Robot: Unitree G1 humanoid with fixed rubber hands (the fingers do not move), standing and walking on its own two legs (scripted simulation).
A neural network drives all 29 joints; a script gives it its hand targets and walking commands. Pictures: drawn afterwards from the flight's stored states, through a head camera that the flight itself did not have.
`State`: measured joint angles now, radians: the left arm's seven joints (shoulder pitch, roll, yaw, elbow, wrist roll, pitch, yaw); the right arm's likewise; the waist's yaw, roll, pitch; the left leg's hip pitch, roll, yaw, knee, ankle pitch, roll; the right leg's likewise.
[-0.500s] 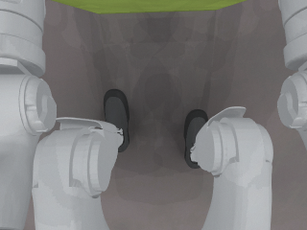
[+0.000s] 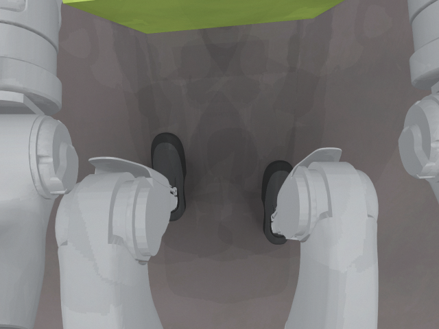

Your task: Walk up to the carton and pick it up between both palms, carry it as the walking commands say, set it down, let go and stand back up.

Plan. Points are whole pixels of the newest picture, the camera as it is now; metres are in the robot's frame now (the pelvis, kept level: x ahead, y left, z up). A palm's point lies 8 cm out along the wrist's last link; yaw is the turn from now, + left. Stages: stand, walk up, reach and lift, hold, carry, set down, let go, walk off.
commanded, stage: reach and lift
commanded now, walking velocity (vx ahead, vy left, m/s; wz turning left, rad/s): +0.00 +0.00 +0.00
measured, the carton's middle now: out of the picture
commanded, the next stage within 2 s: none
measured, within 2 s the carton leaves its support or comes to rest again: neither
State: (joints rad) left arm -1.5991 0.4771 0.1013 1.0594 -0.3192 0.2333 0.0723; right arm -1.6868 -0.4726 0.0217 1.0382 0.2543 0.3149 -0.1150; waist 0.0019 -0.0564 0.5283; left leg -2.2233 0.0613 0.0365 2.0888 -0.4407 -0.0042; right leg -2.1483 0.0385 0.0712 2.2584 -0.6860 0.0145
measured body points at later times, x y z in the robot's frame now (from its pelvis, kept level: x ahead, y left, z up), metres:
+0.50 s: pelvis +0.00 +0.01 +0.01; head +0.37 +0.00 +0.25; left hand +0.59 +0.19 -0.13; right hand +0.60 -0.19 -0.11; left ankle +0.16 +0.13 -0.34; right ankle +0.09 -0.12 -0.34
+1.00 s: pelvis -0.02 +0.01 +0.05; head +0.34 +0.01 +0.32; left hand +0.57 +0.20 -0.07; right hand +0.57 -0.19 -0.05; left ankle +0.16 +0.13 -0.34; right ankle +0.09 -0.12 -0.34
